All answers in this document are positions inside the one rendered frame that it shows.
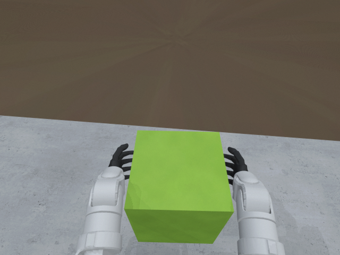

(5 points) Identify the robot right forearm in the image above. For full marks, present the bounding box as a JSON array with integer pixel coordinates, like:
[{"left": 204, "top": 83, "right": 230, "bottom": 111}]
[{"left": 233, "top": 171, "right": 285, "bottom": 255}]

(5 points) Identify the robot left forearm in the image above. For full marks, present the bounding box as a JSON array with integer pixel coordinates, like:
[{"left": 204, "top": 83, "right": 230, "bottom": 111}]
[{"left": 75, "top": 166, "right": 125, "bottom": 255}]

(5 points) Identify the carton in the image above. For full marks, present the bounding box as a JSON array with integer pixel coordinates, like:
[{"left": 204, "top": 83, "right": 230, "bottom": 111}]
[{"left": 124, "top": 130, "right": 234, "bottom": 244}]

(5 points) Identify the left robot hand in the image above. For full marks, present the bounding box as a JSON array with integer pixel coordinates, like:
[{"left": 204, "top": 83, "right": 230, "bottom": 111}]
[{"left": 109, "top": 143, "right": 134, "bottom": 180}]

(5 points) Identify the right robot hand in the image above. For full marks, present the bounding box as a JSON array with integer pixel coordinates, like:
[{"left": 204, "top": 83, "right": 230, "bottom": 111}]
[{"left": 224, "top": 147, "right": 248, "bottom": 185}]

